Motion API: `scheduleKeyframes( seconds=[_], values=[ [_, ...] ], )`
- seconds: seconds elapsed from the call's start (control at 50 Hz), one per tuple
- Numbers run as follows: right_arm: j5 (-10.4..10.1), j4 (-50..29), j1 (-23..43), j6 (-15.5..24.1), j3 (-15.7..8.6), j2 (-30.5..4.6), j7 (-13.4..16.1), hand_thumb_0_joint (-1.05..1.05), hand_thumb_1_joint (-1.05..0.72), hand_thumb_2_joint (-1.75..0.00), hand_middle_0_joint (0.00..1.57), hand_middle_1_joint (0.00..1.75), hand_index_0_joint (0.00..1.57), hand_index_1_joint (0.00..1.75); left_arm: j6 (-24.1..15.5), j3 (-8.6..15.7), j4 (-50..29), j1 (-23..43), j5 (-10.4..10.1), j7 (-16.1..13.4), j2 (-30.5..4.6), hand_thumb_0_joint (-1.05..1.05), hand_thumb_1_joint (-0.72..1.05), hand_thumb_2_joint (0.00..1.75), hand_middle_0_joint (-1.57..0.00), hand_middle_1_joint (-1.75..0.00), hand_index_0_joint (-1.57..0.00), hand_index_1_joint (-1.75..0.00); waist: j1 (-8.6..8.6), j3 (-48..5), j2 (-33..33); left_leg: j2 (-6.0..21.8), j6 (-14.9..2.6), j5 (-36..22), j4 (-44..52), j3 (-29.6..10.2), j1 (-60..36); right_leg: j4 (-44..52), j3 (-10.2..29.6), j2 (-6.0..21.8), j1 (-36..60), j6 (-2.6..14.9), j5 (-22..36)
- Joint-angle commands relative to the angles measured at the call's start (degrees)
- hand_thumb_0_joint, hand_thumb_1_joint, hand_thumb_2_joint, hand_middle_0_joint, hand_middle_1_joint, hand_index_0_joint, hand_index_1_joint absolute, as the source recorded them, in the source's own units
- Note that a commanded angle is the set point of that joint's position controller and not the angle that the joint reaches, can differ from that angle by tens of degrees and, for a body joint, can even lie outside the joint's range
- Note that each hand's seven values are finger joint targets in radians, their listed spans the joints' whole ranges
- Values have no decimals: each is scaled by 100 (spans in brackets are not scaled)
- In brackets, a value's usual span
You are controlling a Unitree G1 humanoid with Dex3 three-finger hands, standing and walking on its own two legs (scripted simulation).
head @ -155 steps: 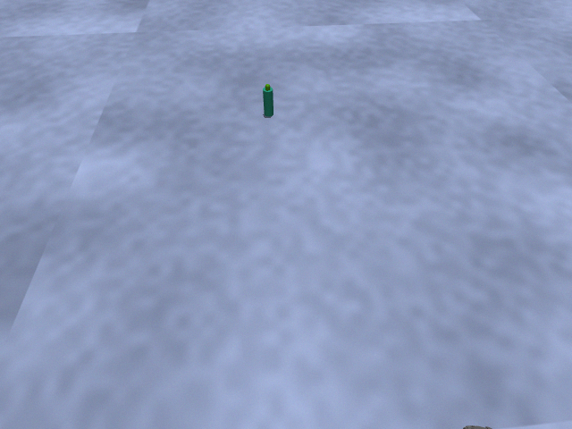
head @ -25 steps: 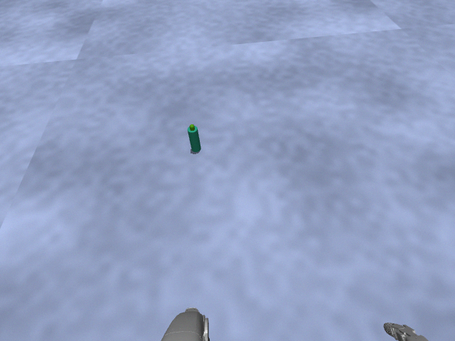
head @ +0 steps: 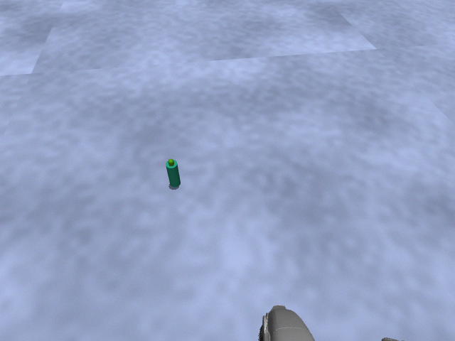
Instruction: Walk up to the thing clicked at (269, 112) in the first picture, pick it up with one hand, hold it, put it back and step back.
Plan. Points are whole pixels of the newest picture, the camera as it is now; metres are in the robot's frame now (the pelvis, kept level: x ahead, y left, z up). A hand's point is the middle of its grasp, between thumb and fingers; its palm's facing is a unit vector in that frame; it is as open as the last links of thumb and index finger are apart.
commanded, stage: walk up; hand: left
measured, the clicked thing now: (173, 172) +0.98 +0.24 -0.68
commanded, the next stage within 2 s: none
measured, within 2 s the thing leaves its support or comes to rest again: neither
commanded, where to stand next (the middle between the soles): +0.63 +0.03 m, yaw +0 degrees
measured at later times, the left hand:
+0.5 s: hand (97, 285) +0.25 +0.27 -0.13, palm faces +0.00 -0.92 -0.38, open 7.4 cm
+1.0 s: hand (108, 198) +0.47 +0.30 -0.14, palm faces -0.09 -0.93 -0.37, open 7.4 cm
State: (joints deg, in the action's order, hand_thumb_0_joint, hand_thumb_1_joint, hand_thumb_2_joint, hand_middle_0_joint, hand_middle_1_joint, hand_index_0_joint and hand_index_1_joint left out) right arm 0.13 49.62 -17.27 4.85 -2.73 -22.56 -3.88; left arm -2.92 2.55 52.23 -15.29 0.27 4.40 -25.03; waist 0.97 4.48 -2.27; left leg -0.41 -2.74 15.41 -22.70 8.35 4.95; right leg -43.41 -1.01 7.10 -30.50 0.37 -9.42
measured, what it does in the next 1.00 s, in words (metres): walks ahead: right foot, then left foot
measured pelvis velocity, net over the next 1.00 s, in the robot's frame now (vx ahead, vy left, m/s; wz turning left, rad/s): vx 0.39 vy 0.03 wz -0.02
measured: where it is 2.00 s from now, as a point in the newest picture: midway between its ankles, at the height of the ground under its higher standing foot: (211, 250)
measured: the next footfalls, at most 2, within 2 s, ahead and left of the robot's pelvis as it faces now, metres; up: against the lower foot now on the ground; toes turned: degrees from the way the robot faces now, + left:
right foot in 0.14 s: +0.24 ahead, -0.14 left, +0.00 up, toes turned -5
left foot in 0.58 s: +0.38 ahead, +0.14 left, +0.00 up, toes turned +6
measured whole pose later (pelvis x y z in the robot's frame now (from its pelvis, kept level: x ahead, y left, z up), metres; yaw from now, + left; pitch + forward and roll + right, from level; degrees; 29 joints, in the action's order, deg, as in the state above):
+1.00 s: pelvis +0.39 +0.03 -0.01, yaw -1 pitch -3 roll +1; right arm 0.4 49.1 -20.4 3.4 -2.5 -23.7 -3.1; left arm -3.0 2.7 51.8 -14.6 0.4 4.1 -23.9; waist 1.9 4.8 -0.3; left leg 1.6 -1.0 20.9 -30.1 7.3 6.4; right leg -35.2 -2.6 4.8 -24.2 1.3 -9.9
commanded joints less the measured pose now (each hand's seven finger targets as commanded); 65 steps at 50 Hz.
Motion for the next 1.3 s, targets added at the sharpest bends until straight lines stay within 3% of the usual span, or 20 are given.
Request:
scheduleKeyframes(
  seconds=[0.0, 0.1, 0.12, 0.14, 0.16, 0.26, 0.48, 0.54, 0.56, 0.58, 0.6, 0.7, 0.82, 0.92, 0.98, 1.0, 1.02, 1.04, 1.14, 1.28],
  values=[
    [-6, -447, 14, 112, -489, -1531, 108, 0, -90, -90, 20, 30, 20, 30, -159, 310, -517, 509, 24, -8, -820, 0, 90, 90, -20, -30, -20, -30, 123, -40, 847, 1318, -731, -1214, 770, -833, 174, 942, -292, -212, 414, 89, 498],
    [-6, -566, -70, 32, -355, -1278, 180, 0, -90, -90, 20, 30, 20, 30, -279, 483, -222, -456, 38, -157, -1111, 0, 90, 90, -20, -30, -20, -30, -521, -779, -71, 971, -404, -1897, -1584, -459, 665, 1634, -244, -496, 2752, 371, -71],
    [-11, -651, -314, 52, -230, -960, 175, 0, -90, -90, 20, 30, 20, 30, -318, 636, -164, -1006, 90, -232, -1555, 0, 90, 90, -20, -30, -20, -30, -699, -1182, -1109, 493, -186, -802, -3098, -157, 1763, 1935, 1178, 490, 3774, 626, -706],
    [-55, -638, -481, 14, -204, -976, 174, 0, -90, -90, 20, 30, 20, 30, -325, 691, -252, -1160, 21, -280, -1985, 0, 90, 90, -20, -30, -20, -30, -721, -1169, -1454, -169, 4, 1354, -4074, -412, 3021, 2789, 3640, 1812, 4249, 1210, -1341],
    [-10, -482, -137, -55, -324, -1476, 230, 0, -90, -90, 20, 30, 20, 30, -295, 637, -309, -901, -69, -294, -1893, 0, 90, 90, -20, -30, -20, -30, -708, -899, -562, 175, 15, 1441, -4591, -981, 3064, 2850, 3790, 1913, 3644, 1568, -1570],
    [10, -70, -575, -154, -335, -1312, 111, 0, -90, -90, 20, 30, 20, 30, -325, 447, -581, 30, -50, -305, -1327, 0, 90, 90, -20, -30, -20, -30, -111, -181, -594, 588, 150, 251, -3768, -1145, 2490, 3072, 1153, 810, 1948, 1128, -914],
    [104, -250, 358, -64, -425, -1151, -105, 0, -90, -90, 20, 30, 20, 30, -312, 505, -719, -42, 27, -196, -1542, 0, 90, 90, -20, -30, -20, -30, -248, -23, -494, 575, 271, -533, -1286, -512, 1565, 2921, 603, 763, 1318, 1094, -1932],
    [134, -19, -455, 5, -538, -1371, -5, 0, -90, -90, 20, 30, 20, 30, -261, 387, -758, 182, 74, -220, -1340, 0, 90, 90, -20, -30, -20, -30, 351, -273, 54, 391, 113, -115, -927, -456, 69, 1625, 335, 552, 644, 842, -1323],
    [147, 120, -893, 65, -636, -1665, 77, 0, -90, -90, 20, 30, 20, 30, -243, 252, -728, -109, 53, -221, -1017, 0, 90, 90, -20, -30, -20, -30, 536, -558, 1150, 627, -86, 946, -263, -1137, -701, -69, -166, 56, 197, 639, -626],
    [198, -2, -1082, 116, -709, -2113, 150, 0, -90, -90, 20, 30, 20, 30, -233, 116, -769, -368, -45, -208, -499, 0, 90, 90, -20, -30, -20, -30, 467, -585, 2457, 2053, -517, 1738, 749, -3854, -1151, -1816, -326, -844, -1028, 178, -1896],
    [10, -109, -931, 94, -737, -2319, 148, 0, -90, -90, 20, 30, 20, 30, -178, 270, -621, -277, -22, -329, -1158, 0, 90, 90, -20, -30, -20, -30, 472, -461, 1644, 2666, -1164, 1961, 1080, -4757, -724, -2336, 222, -692, -1187, 284, -2176],
    [-9, -311, -107, 127, -456, -1584, 225, 0, -90, -90, 20, 30, 20, 30, -122, 274, -183, -644, -65, -256, -1192, 0, 90, 90, -20, -30, -20, -30, -64, -154, 1083, 1673, -817, -399, 764, -1906, 389, -1709, 474, -145, -217, 139, -918],
    [14, -428, -251, 119, -488, -1667, 219, 0, -90, -90, 20, 30, 20, 30, -80, 274, -475, 14, 29, -105, -953, 0, 90, 90, -20, -30, -20, -30, 103, -36, 1040, 1690, -1087, -667, 827, -1420, 216, -328, 50, -22, -210, -13, -522],
    [23, -545, -96, 40, -458, -1622, 198, 0, -90, -90, 20, 30, 20, 30, -146, 313, -490, 170, 14, -84, -842, 0, 90, 90, -20, -30, -20, -30, 52, -105, 951, 1414, -828, -1047, 287, -1049, 603, 810, -291, -362, 851, 79, -35],
    [-20, -649, -33, -36, -385, -1421, 203, 0, -90, -90, 20, 30, 20, 30, -224, 394, -267, -470, 37, -177, -942, 0, 90, 90, -20, -30, -20, -30, -336, -437, 368, 1188, -542, -1083, -947, -793, 1135, 1407, -386, -654, 2363, 205, 58],
    [-24, -685, -215, -31, -273, -1142, 197, 0, -90, -90, 20, 30, 20, 30, -269, 516, -201, -879, 64, -238, -1232, 0, 90, 90, -20, -30, -20, -30, -545, -670, -425, 781, -359, -763, -2109, -444, 1721, 1790, 197, -315, 3187, 377, -569],
    [-11, -790, -385, -29, -125, -725, 189, 0, -90, -90, 20, 30, 20, 30, -323, 654, -266, -1234, 72, -316, -1738, 0, 90, 90, -20, -30, -20, -30, -617, -865, -1651, 144, -65, 1226, -3617, -275, 2768, 2470, 2537, 1206, 3762, 791, -1395],
    [2, -680, -226, -94, -272, -1287, 238, 0, -90, -90, 20, 30, 20, 30, -308, 636, -343, -1125, 8, -315, -1945, 0, 90, 90, -20, -30, -20, -30, -663, -715, -1038, 35, 5, 1705, -4168, -696, 3294, 2865, 3838, 1817, 3587, 1537, -1826],
    [0, -260, -407, -145, -331, -1326, 160, 0, -90, -90, 20, 30, 20, 30, -281, 457, -638, -198, -27, -341, -1411, 0, 90, 90, -20, -30, -20, -30, -152, -130, -656, 662, 138, 823, -3365, -1077, 2601, 2761, 1450, 958, 1942, 1304, -741],
    [87, -213, -101, -79, -393, -1153, 50, 0, -90, -90, 20, 30, 20, 30, -223, 448, -853, 64, 55, -254, -1471, 0, 90, 90, -20, -30, -20, -30, -176, -162, -783, 397, 270, -4, -1598, -449, 1560, 2568, 744, 701, 1069, 1182, -1687]
  ],
)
